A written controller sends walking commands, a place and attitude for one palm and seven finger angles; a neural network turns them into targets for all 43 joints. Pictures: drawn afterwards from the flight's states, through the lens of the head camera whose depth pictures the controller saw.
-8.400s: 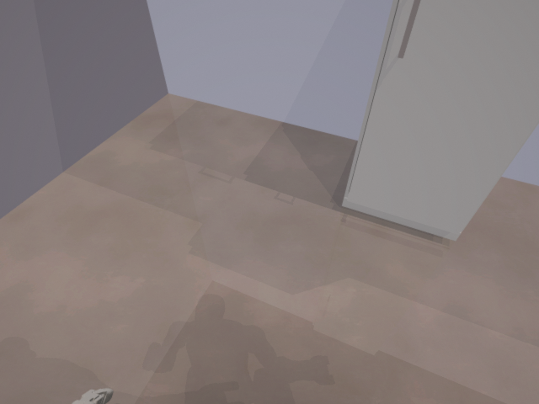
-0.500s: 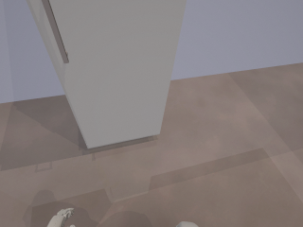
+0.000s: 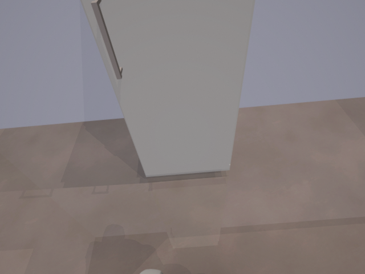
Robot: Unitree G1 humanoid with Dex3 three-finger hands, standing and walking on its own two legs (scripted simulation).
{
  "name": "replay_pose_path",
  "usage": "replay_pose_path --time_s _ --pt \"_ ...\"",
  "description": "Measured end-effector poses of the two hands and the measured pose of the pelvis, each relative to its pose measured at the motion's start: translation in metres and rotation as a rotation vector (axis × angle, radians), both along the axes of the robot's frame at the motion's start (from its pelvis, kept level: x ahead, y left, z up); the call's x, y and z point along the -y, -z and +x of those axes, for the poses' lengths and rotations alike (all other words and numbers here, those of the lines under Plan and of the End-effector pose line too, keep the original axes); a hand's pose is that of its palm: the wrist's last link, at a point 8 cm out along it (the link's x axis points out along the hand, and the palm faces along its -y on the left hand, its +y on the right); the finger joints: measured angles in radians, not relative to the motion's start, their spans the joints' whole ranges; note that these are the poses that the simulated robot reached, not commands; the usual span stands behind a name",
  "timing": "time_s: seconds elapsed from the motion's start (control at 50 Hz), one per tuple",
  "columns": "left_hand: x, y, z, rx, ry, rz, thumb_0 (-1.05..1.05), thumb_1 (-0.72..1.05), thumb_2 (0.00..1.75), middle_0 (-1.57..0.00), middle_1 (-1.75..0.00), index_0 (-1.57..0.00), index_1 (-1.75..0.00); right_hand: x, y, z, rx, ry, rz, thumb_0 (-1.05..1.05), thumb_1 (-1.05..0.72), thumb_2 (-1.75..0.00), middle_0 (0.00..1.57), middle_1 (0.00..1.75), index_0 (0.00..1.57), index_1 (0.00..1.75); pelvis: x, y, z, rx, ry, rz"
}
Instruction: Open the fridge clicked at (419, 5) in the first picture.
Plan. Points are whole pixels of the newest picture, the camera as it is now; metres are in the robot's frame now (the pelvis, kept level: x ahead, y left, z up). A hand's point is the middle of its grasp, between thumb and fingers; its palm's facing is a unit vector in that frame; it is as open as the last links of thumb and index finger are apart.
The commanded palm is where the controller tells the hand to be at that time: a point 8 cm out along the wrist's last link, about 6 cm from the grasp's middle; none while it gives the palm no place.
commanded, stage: take the last steps up to it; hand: left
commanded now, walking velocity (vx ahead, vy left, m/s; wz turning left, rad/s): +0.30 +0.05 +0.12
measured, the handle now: (109, 41) +0.75 +0.26 +0.17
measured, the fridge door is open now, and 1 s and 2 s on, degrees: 0 0 0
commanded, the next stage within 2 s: come to a stop and stand still in 0.86 s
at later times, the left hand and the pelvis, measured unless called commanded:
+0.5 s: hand out of the picture +0.04 +0.26 -0.18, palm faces +0.11 -0.98 -0.16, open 7.4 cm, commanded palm none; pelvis +0.08 +0.08 +0.00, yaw +2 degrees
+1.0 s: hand (121, 215) +0.31 +0.22 -0.17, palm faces +0.04 -0.97 -0.23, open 7.2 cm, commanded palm none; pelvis +0.25 +0.04 -0.01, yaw +1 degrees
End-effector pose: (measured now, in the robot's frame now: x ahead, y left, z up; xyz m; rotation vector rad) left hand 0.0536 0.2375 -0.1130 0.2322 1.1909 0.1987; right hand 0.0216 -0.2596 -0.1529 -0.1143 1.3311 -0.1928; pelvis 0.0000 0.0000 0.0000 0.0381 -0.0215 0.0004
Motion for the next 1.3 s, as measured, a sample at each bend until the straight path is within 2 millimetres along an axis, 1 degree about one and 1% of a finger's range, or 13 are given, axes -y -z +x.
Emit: replay_pose_path --time_s 0.14,0.26,0.32,0.38,0.42,0.56,0.7,0.76,0.8,0.92,1.04,1.16,1.3 --pt "-0.007 0.013 -0.076 -0.131 -0.129 -0.057 0.01 0.91 0.9 -0.2 -0.3 -0.2 -0.3 -0.02 -0.012 0.045 0.025 -0.124 -0.012 0.01 -0.91 -0.89 0.2 0.29 0.2 0.29 -0.015 -0.002 0.005 -0.018 -0.045 -0.01" --pt "-0.026 0.031 -0.137 -0.302 -0.229 -0.12 0.01 0.91 0.9 -0.2 -0.3 -0.2 -0.3 -0.068 -0.023 0.105 0.148 -0.212 -0.033 0.01 -0.91 -0.9 0.2 0.29 0.2 0.29 -0.046 0.005 0.019 -0.025 -0.056 -0.043" --pt "-0.039 0.041 -0.145 -0.384 -0.228 -0.144 0.01 0.91 0.9 -0.2 -0.3 -0.2 -0.3 -0.093 -0.025 0.119 0.205 -0.204 -0.035 0.0 -0.91 -0.89 0.2 0.29 0.2 0.29 -0.06 0.01 0.029 -0.011 -0.04 -0.045" --pt "-0.052 0.041 -0.122 -0.389 -0.192 -0.153 0.01 0.91 0.9 -0.2 -0.3 -0.19 -0.3 -0.11 -0.028 0.113 0.202 -0.162 -0.027 0.0 -0.91 -0.89 0.2 0.29 0.2 0.29 -0.07 0.005 0.045 0.001 -0.03 -0.053" --pt "-0.061 0.041 -0.094 -0.348 -0.168 -0.155 0.01 0.91 0.9 -0.2 -0.3 -0.19 -0.3 -0.107 -0.031 0.107 0.192 -0.11 -0.056 -0.01 -0.95 -0.89 0.2 0.3 0.21 0.3 -0.075 0.002 0.055 0.006 -0.033 -0.053" --pt "-0.079 0.04 0.039 -0.128 -0.098 -0.131 0.01 0.91 0.9 -0.2 -0.29 -0.19 -0.3 -0.104 -0.021 0.06 -0.035 -0.054 -0.061 -0.01 -0.95 -0.89 0.2 0.29 0.2 0.3 -0.079 0.002 0.095 0.01 -0.039 -0.042" --pt "-0.064 0.035 0.184 0.024 0.025 -0.099 0.01 0.91 0.9 -0.2 -0.29 -0.19 -0.3 -0.111 -0.006 0.026 -0.261 0.049 0.006 0.0 -0.92 -0.89 0.2 0.29 0.2 0.29 -0.066 0.014 0.151 0.01 -0.025 -0.035" --pt "-0.051 0.037 0.238 0.092 0.065 -0.078 0.01 0.91 0.9 -0.2 -0.29 -0.19 -0.3 -0.108 0.005 0.029 -0.338 0.083 0.041 0.0 -0.92 -0.89 0.2 0.29 0.2 0.29 -0.053 0.027 0.182 0.014 -0.021 -0.034" --pt "-0.043 0.039 0.259 0.13 0.068 -0.066 0.01 0.91 0.9 -0.2 -0.29 -0.19 -0.3 -0.103 0.012 0.043 -0.359 0.095 0.059 0.0 -0.91 -0.89 0.2 0.29 0.2 0.29 -0.044 0.032 0.198 0.02 -0.015 -0.029" --pt "-0.026 0.031 0.258 0.046 0.023 -0.074 0.0 0.91 0.9 -0.2 -0.3 -0.2 -0.3 -0.083 0.012 0.144 -0.193 0.051 0.052 0.01 -0.91 -0.89 0.2 0.29 0.2 0.29 -0.036 0.016 0.23 0.03 -0.023 -0.044" --pt "-0.034 0.027 0.249 -0.044 -0.025 -0.061 0.0 0.94 0.9 -0.2 -0.3 -0.2 -0.3 -0.081 0.003 0.246 -0.007 -0.011 0.035 0.01 -0.92 -0.89 0.2 0.29 0.2 0.29 -0.038 0.006 0.261 0.005 -0.02 -0.051" --pt "-0.036 0.043 0.242 -0.118 -0.073 -0.117 0.0 0.92 0.9 -0.2 -0.3 -0.2 -0.3 -0.085 0.0 0.299 0.042 -0.046 -0.022 0.02 -0.95 -0.89 0.2 0.29 0.2 0.29 -0.056 0.012 0.287 0.008 -0.006 -0.079" --pt "-0.041 0.051 0.238 -0.181 -0.087 -0.14 0.01 0.91 0.9 -0.2 -0.3 -0.2 -0.3 -0.097 -0.011 0.327 0.068 -0.064 -0.046 0.01 -0.95 -0.89 0.2 0.29 0.2 0.29 -0.063 0.009 0.292 0.014 0.012 -0.033"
